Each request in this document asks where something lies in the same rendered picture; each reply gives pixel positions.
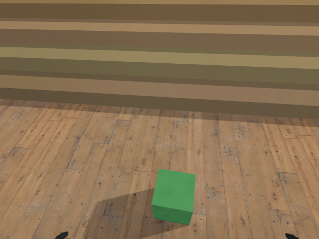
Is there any carton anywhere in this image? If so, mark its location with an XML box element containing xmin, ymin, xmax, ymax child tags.
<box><xmin>151</xmin><ymin>169</ymin><xmax>196</xmax><ymax>225</ymax></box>

